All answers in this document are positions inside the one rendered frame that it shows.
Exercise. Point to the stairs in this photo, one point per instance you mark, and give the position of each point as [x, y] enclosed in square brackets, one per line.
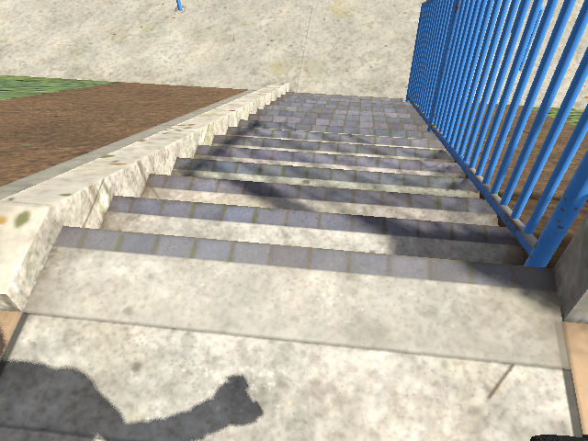
[352, 173]

